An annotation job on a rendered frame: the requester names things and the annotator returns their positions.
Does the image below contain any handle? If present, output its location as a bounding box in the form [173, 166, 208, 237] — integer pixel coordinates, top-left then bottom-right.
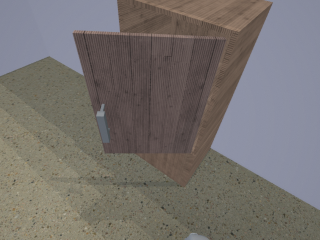
[96, 104, 111, 143]

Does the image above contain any cupboard door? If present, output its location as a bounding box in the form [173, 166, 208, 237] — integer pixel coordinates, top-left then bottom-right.
[72, 30, 227, 154]

